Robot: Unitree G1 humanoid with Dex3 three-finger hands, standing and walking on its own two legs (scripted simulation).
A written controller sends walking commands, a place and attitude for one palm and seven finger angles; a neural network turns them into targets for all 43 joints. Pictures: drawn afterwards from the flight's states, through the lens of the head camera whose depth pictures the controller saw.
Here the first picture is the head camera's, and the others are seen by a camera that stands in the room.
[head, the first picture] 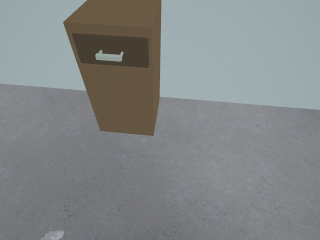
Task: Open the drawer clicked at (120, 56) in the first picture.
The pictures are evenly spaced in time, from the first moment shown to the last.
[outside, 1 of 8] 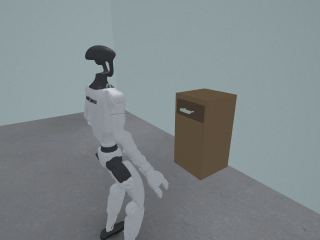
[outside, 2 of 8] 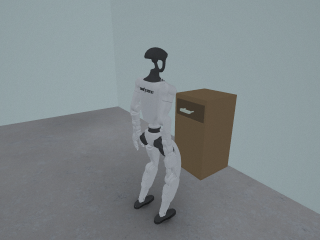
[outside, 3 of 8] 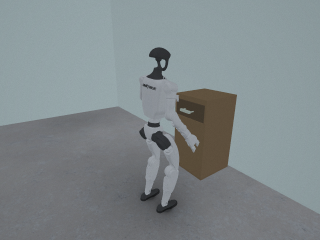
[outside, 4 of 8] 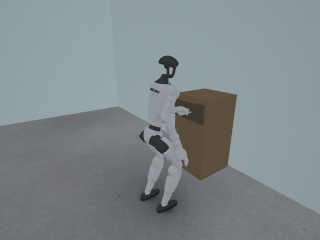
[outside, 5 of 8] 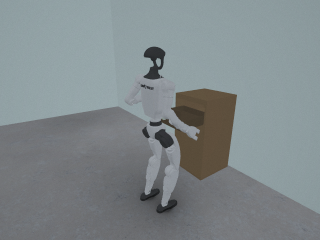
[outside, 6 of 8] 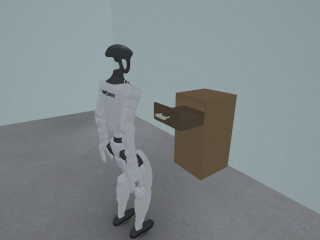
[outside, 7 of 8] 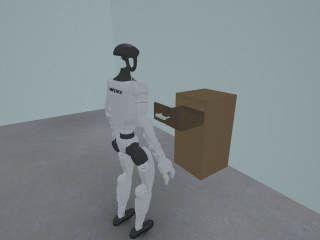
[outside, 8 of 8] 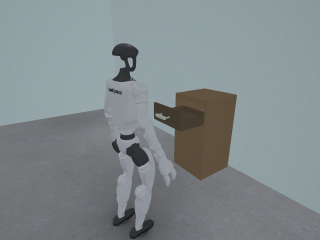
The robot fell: no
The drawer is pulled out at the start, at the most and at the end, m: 0.00 0.30 0.30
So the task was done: yes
